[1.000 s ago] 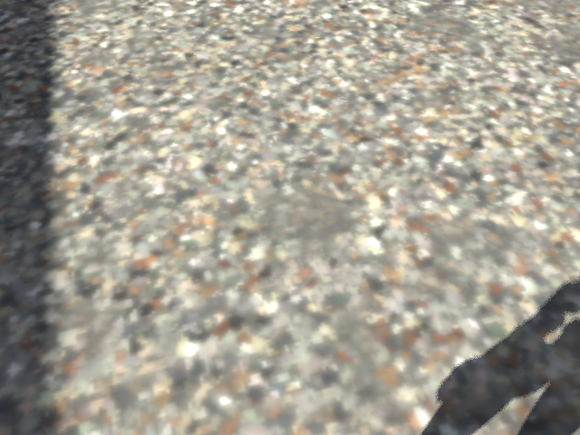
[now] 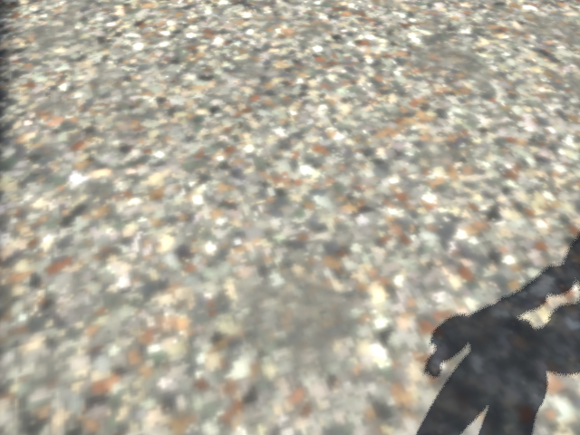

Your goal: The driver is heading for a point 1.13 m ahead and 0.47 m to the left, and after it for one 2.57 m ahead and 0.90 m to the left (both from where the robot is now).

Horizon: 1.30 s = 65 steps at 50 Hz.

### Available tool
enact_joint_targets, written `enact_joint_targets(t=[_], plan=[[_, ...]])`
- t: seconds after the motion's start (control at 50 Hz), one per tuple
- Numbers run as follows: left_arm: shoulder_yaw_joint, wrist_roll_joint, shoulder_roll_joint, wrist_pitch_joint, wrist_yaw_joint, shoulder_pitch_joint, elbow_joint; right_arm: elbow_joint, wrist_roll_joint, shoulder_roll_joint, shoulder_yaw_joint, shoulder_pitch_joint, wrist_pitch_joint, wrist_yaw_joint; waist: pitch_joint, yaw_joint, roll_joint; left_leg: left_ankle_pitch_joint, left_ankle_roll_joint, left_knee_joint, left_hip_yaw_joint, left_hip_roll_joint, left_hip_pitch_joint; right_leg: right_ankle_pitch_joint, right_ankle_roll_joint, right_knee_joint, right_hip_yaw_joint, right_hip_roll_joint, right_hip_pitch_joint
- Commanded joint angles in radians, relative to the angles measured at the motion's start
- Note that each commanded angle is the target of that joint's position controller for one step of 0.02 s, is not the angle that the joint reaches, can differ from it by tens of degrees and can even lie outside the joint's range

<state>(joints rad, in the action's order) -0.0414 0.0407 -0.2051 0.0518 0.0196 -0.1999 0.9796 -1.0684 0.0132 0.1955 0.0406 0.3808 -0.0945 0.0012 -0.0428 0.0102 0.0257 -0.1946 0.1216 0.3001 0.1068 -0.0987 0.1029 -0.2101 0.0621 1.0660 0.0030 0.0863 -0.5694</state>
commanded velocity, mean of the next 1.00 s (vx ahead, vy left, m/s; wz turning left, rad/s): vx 0.50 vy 0.00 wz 0.47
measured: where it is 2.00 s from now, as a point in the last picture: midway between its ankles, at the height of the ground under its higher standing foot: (144, 282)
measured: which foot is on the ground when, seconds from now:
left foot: down 0.00-0.28, up 0.30-0.80, down 0.82-1.00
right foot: up 0.00-0.26, down 0.28-0.84, up 0.86-1.00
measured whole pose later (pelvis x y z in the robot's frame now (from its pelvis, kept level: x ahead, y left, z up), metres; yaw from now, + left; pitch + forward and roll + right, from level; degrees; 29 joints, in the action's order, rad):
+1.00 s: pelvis +0.51 +0.11 -0.01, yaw +32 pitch +1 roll +0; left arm -0.06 0.04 -0.24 0.06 0.01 -0.21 0.82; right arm -0.87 0.01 0.26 0.08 0.25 -0.03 0.01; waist -0.07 0.00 0.02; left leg -0.19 0.15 0.42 0.04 -0.13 0.24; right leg -0.32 -0.02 1.17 0.00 0.12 -0.50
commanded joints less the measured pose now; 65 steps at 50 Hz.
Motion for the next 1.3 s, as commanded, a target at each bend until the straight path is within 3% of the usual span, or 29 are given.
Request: enact_joint_targets(t=[0.02, 0.1, 0.18, 0.22, 0.26, 0.28, 0.3, 0.32, 0.34, 0.36, 0.38, 0.42, 0.52, 0.64, 0.72, 0.78, 0.8, 0.82, 0.84, 0.86, 0.88, 0.9, 0.92, 0.96, 0.98, 1.02, 1.1, 1.24, 1.3], plan=[[-0.005, 0.000, -0.034, -0.010, 0.008, 0.035, -0.058, 0.032, -0.005, 0.084, 0.004, 0.053, -0.015, -0.003, -0.071, -0.015, -0.064, 0.281, 0.093, -0.185, -0.219, 0.263, 0.053, 0.110, -0.031, -0.117, -0.036, 0.018, -0.076], [0.005, -0.015, -0.020, -0.005, 0.010, 0.194, -0.116, 0.022, -0.004, 0.092, 0.001, 0.134, -0.010, -0.008, -0.065, 0.032, -0.080, 0.427, 0.067, -0.143, -0.213, 0.241, -0.012, 0.210, -0.058, -0.349, -0.069, -0.029, -0.047], [0.006, -0.022, -0.040, 0.004, 0.003, 0.292, -0.168, 0.019, 0.006, 0.108, 0.005, 0.176, 0.000, -0.018, -0.053, 0.060, -0.097, 0.524, 0.087, -0.069, -0.263, 0.269, -0.144, 0.183, -0.050, -0.447, -0.062, -0.057, -0.055], [0.001, -0.026, -0.063, 0.016, 0.000, 0.274, -0.182, 0.029, 0.013, 0.124, 0.012, 0.152, 0.005, -0.024, -0.042, 0.034, -0.107, 0.600, 0.079, -0.010, -0.284, 0.283, -0.173, 0.116, -0.030, -0.500, -0.049, -0.071, 0.007], [-0.019, -0.027, -0.104, 0.034, -0.013, 0.095, -0.139, 0.045, 0.011, 0.147, 0.022, 0.107, 0.004, -0.020, 0.044, -0.046, -0.107, 0.755, 0.046, 0.174, -0.268, 0.252, -0.141, 0.063, 0.003, -0.582, -0.059, -0.119, 0.259], [-0.035, -0.014, -0.140, 0.047, -0.025, -0.065, -0.099, 0.057, 0.000, 0.141, 0.022, 0.084, 0.002, -0.014, 0.135, -0.118, -0.076, 0.658, 0.027, 0.365, -0.236, 0.208, -0.036, 0.110, 0.032, -0.625, -0.024, -0.074, 0.496], [-0.058, 0.016, -0.231, 0.053, -0.040, -0.228, -0.093, 0.104, -0.013, 0.085, 0.009, 0.083, -0.003, -0.011, 0.295, -0.162, 0.032, 0.297, 0.012, 0.652, -0.192, 0.141, 0.145, -0.004, 0.076, -0.632, 0.238, 0.186, 0.748], [-0.073, 0.022, -0.289, 0.039, -0.032, -0.198, -0.103, 0.121, -0.051, 0.002, 0.001, 0.207, 0.010, -0.016, 0.394, -0.083, 0.245, -0.359, -0.016, 0.928, -0.126, 0.001, 0.453, -0.038, 0.200, -0.740, 0.655, 0.404, 0.923], [-0.057, 0.001, -0.186, 0.024, -0.027, -0.117, -0.123, 0.105, -0.019, 0.108, 0.024, 0.154, 0.026, -0.023, 0.285, -0.062, 0.066, -0.282, -0.004, 1.000, -0.177, 0.084, 0.519, -0.159, 0.177, -0.775, 0.627, 0.347, 0.803], [-0.036, -0.008, -0.113, 0.028, -0.025, -0.039, -0.133, 0.121, -0.008, 0.106, 0.031, 0.074, 0.028, -0.015, 0.139, -0.045, 0.006, -0.186, -0.008, 0.970, -0.180, 0.118, 0.523, -0.133, 0.146, -0.805, 0.457, 0.300, 0.649], [-0.030, -0.005, -0.086, 0.035, -0.023, -0.009, -0.129, 0.131, -0.004, 0.080, 0.030, 0.037, 0.030, -0.008, 0.072, -0.027, -0.007, -0.135, -0.014, 0.937, -0.175, 0.147, 0.499, -0.034, 0.122, -0.838, 0.336, 0.256, 0.545], [-0.022, -0.013, -0.059, 0.048, -0.032, -0.029, -0.104, 0.141, 0.018, 0.062, 0.036, 0.027, 0.055, 0.010, 0.027, 0.007, 0.043, -0.106, -0.031, 0.894, -0.163, 0.178, 0.454, 0.081, 0.083, -0.873, 0.173, 0.195, 0.441], [-0.029, -0.024, -0.078, 0.077, -0.030, -0.115, -0.070, 0.207, 0.024, 0.043, 0.035, -0.103, 0.089, 0.038, 0.002, 0.017, 0.048, 0.019, -0.052, 0.843, -0.131, 0.201, 0.563, 0.260, 0.084, -0.913, -0.006, 0.181, 0.447], [-0.033, -0.020, -0.111, 0.075, -0.032, -0.171, -0.057, 0.303, 0.020, 0.040, 0.014, -0.339, 0.083, 0.064, -0.046, -0.025, 0.049, 0.197, -0.054, 0.487, -0.039, 0.183, 0.531, 0.360, 0.069, -0.918, -0.170, 0.155, 0.478], [-0.041, -0.018, -0.144, 0.055, -0.043, -0.231, -0.037, 0.344, 0.027, 0.063, 0.016, -0.412, 0.082, 0.070, -0.053, -0.043, 0.050, 0.099, -0.008, 0.365, 0.020, 0.150, 0.499, 0.509, 0.060, -0.856, -0.222, 0.195, 0.615], [-0.052, -0.014, -0.188, 0.029, -0.051, -0.231, -0.034, 0.327, 0.032, 0.095, 0.033, -0.311, 0.081, 0.058, 0.022, 0.009, 0.080, -0.052, 0.050, 0.321, 0.066, 0.054, 0.346, 0.903, 0.047, -0.617, -0.268, 0.201, 0.685], [-0.055, -0.015, -0.201, 0.017, -0.049, -0.228, -0.039, 0.298, 0.032, 0.115, 0.046, -0.207, 0.074, 0.052, 0.085, 0.050, 0.075, -0.069, 0.074, 0.279, 0.066, 0.016, 0.228, 0.909, 0.041, -0.450, -0.275, 0.198, 0.668], [-0.054, -0.017, -0.201, 0.010, -0.045, -0.217, -0.053, 0.247, 0.042, 0.155, 0.067, -0.049, 0.064, 0.038, 0.175, 0.121, 0.022, -0.042, 0.108, 0.202, 0.013, 0.016, -0.001, 0.744, 0.011, -0.204, -0.291, 0.177, 0.541], [-0.034, -0.026, -0.110, 0.011, -0.036, -0.241, -0.106, 0.241, 0.051, 0.262, 0.096, 0.021, 0.060, 0.023, 0.280, 0.112, -0.140, -0.147, 0.192, 0.176, -0.363, 0.289, -0.297, 0.135, -0.033, 0.121, -0.282, 0.102, 0.203], [-0.039, -0.029, -0.118, 0.022, -0.019, -0.185, -0.181, 0.268, 0.021, 0.333, 0.109, 0.015, 0.072, 0.018, 0.345, 0.089, -0.232, -0.125, 0.313, -0.002, -0.874, 0.461, -0.427, -0.361, -0.079, 0.376, -0.112, -0.100, -0.099], [-0.043, -0.022, -0.153, 0.030, -0.015, -0.052, -0.205, 0.259, 0.012, 0.300, 0.101, 0.002, 0.084, 0.010, 0.215, 0.107, -0.077, -0.065, 0.271, -0.033, -0.730, 0.427, -0.364, -0.253, -0.068, 0.372, 0.002, -0.034, -0.221], [-0.034, -0.032, -0.134, 0.044, -0.012, -0.042, -0.210, 0.255, 0.003, 0.251, 0.088, -0.049, 0.081, 0.003, 0.109, 0.069, -0.051, 0.046, 0.238, -0.036, -0.596, 0.401, -0.229, -0.149, -0.060, 0.296, 0.003, 0.005, -0.205], [-0.034, -0.028, -0.129, 0.046, -0.015, -0.069, -0.189, 0.259, 0.001, 0.207, 0.077, -0.098, 0.072, 0.001, 0.055, 0.019, -0.003, 0.180, 0.192, -0.046, -0.500, 0.342, -0.110, -0.106, -0.059, 0.198, 0.009, 0.036, -0.131], [-0.033, 0.007, -0.121, 0.011, -0.014, -0.112, -0.178, 0.267, -0.012, 0.167, 0.061, -0.141, 0.053, -0.002, 0.055, -0.037, -0.019, 0.328, 0.161, -0.059, -0.388, 0.265, 0.008, -0.096, -0.079, 0.116, 0.018, 0.054, -0.010], [-0.033, 0.012, -0.116, -0.006, -0.011, -0.114, -0.183, 0.266, -0.016, 0.167, 0.059, -0.127, 0.041, 0.000, 0.065, -0.043, -0.025, 0.380, 0.163, -0.060, -0.374, 0.248, 0.021, -0.097, -0.090, 0.097, 0.012, 0.048, 0.004], [-0.031, 0.011, -0.104, -0.024, -0.004, -0.078, -0.200, 0.256, -0.018, 0.191, 0.063, -0.086, 0.029, 0.003, 0.056, -0.040, -0.033, 0.395, 0.156, -0.076, -0.352, 0.222, 0.038, -0.052, -0.106, 0.039, -0.002, 0.041, -0.023], [-0.028, 0.007, -0.115, -0.032, -0.002, 0.094, -0.264, 0.242, -0.015, 0.202, 0.064, 0.020, 0.030, 0.002, 0.008, 0.019, -0.066, 0.357, 0.122, -0.099, -0.385, 0.209, -0.010, 0.084, -0.123, -0.112, -0.006, 0.027, -0.149], [-0.007, -0.004, -0.111, -0.016, 0.011, 0.309, -0.352, 0.230, -0.005, 0.209, 0.061, 0.136, 0.035, -0.012, -0.012, 0.090, -0.091, 0.466, 0.110, -0.029, -0.438, 0.212, -0.153, 0.181, -0.102, -0.361, -0.006, -0.043, -0.183], [-0.001, -0.010, -0.119, 0.000, 0.013, 0.308, -0.369, 0.228, 0.001, 0.212, 0.058, 0.133, 0.032, -0.023, -0.015, 0.078, -0.108, 0.549, 0.083, -0.004, -0.443, 0.235, -0.170, 0.181, -0.060, -0.476, -0.015, -0.067, -0.067]])
Next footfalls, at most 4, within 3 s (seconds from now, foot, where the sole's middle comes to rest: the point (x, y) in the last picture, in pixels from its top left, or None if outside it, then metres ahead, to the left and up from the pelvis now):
0.28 right None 0.35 -0.10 -0.78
0.82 left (224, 415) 0.54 0.17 -0.78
1.38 right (200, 284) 0.90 0.25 -0.78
1.92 left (81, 271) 0.94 0.58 -0.78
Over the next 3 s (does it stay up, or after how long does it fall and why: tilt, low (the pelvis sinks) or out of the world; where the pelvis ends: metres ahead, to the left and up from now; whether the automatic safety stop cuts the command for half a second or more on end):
stays up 0.97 0.52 0.00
